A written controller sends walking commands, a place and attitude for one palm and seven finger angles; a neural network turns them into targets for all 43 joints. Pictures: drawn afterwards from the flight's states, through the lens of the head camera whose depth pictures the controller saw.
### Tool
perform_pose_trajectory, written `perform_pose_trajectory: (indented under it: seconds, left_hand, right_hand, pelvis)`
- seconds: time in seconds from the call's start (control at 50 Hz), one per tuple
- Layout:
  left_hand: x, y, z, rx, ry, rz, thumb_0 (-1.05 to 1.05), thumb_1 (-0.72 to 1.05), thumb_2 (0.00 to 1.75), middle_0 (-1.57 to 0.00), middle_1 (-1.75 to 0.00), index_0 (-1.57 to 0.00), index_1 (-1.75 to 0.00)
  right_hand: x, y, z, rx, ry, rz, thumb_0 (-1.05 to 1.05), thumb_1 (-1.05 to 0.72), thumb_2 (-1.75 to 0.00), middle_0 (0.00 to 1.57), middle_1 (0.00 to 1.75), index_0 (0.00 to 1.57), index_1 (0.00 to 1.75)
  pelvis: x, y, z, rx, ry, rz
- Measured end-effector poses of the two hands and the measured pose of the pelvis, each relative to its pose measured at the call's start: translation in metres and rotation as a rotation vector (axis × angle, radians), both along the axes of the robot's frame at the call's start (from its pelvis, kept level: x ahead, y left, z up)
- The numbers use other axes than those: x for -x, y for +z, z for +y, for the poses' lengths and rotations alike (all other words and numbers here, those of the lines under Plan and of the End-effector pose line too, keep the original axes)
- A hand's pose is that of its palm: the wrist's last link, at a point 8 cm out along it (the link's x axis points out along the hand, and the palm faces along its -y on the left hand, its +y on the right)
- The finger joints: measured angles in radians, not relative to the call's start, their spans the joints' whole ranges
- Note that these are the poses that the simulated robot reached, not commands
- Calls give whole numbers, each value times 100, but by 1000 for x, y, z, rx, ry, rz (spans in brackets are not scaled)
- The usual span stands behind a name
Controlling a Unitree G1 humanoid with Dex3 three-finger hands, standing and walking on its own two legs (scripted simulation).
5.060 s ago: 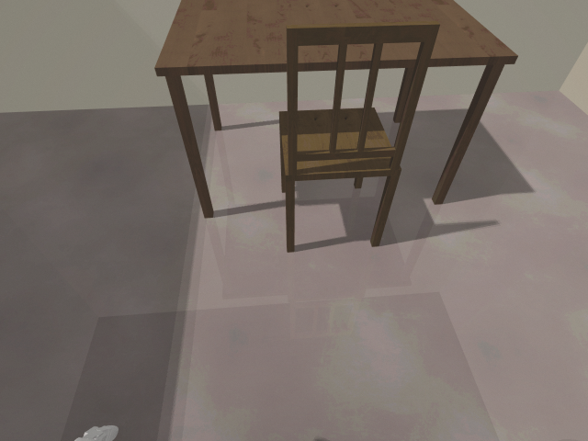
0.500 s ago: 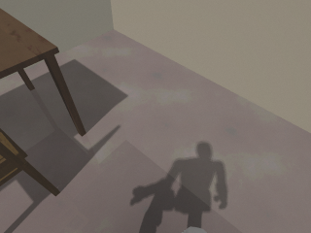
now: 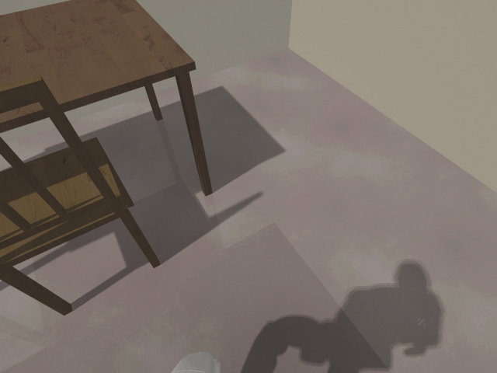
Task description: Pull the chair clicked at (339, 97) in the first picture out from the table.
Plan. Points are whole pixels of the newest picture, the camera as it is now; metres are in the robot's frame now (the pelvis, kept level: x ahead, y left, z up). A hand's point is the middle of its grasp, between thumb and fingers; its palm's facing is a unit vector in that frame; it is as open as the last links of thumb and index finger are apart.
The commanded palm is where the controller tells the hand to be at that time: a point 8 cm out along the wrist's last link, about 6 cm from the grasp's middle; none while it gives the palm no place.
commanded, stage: turn to face it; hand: left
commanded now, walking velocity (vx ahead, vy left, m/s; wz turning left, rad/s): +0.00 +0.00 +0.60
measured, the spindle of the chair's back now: out of the picture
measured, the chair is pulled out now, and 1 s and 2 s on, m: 0.00 0.00 0.00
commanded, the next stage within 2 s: take the last steps up to it in 0.88 s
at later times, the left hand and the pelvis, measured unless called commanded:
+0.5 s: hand out of the picture +0.04 +0.29 -0.16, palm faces +0.32 -0.91 -0.26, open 7.4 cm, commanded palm none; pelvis +0.00 +0.05 +0.00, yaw +17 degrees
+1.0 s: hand out of the picture -0.08 +0.21 -0.16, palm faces +0.54 -0.81 -0.25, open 7.4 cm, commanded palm none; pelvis -0.01 +0.02 +0.00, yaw +32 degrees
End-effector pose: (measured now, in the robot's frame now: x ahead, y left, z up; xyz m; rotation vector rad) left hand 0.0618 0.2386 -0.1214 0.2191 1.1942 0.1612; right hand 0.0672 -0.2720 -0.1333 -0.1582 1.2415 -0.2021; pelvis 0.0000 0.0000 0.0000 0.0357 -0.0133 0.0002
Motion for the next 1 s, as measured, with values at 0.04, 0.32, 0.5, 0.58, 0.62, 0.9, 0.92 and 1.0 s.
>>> perform_pose_trajectory:
  seconds: [0.04,0.32,0.5,0.58,0.62,0.9,0.92,1.0]
  left_hand:
    - [16,-5,9,6,38,26,0,90,90,-21,-30,-20,-30]
    - [77,-24,94,4,269,92,1,91,90,-20,-30,-20,-30]
    - [46,-3,91,-19,309,-53,0,91,90,-20,-30,-20,-30]
    - [33,4,78,-36,318,-104,0,91,90,-20,-30,-20,-30]
    - [31,7,68,-49,327,-129,0,91,90,-20,-30,-20,-30]
    - [119,7,15,-22,508,-30,0,90,90,-21,-30,-20,-30]
    - [129,4,13,-14,524,-14,0,90,90,-21,-30,-20,-30]
    - [174,-10,10,22,593,57,0,90,90,-21,-30,-20,-30]
  right_hand:
    - [-15,1,9,7,47,-1,1,-91,-90,20,30,19,30]
    - [-84,23,94,58,295,-113,1,-90,-90,20,30,20,30]
    - [-71,12,99,16,333,-46,1,-90,-90,21,30,20,30]
    - [-66,0,87,-2,342,-7,1,-90,-90,21,30,20,30]
    - [-66,-9,78,-13,349,11,1,-90,-90,21,30,20,30]
    - [-93,-9,72,-9,498,65,1,-90,-90,20,30,19,30]
    - [-96,-8,77,-4,513,64,1,-90,-90,20,30,19,30]
    - [-110,-2,105,14,582,26,1,-91,-90,20,30,19,30]
  pelvis:
    - [1,-1,6,3,28,5]
    - [5,-4,52,66,196,9]
    - [3,0,46,54,299,6]
    - [1,-3,34,44,343,6]
    - [-1,-6,26,36,364,7]
    - [2,1,10,0,518,-12]
    - [4,1,12,1,525,-11]
    - [14,-2,22,10,553,-9]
